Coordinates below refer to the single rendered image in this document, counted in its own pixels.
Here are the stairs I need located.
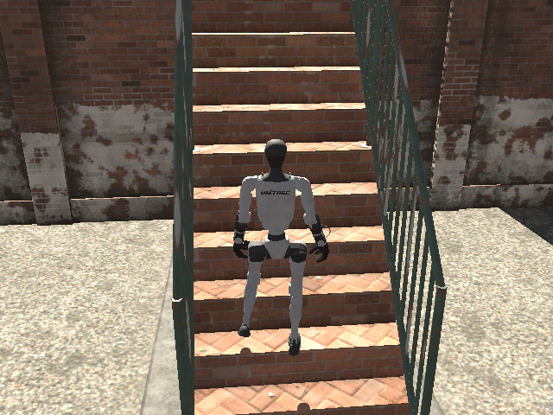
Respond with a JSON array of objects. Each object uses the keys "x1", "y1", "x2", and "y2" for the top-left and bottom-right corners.
[{"x1": 192, "y1": 0, "x2": 410, "y2": 415}]

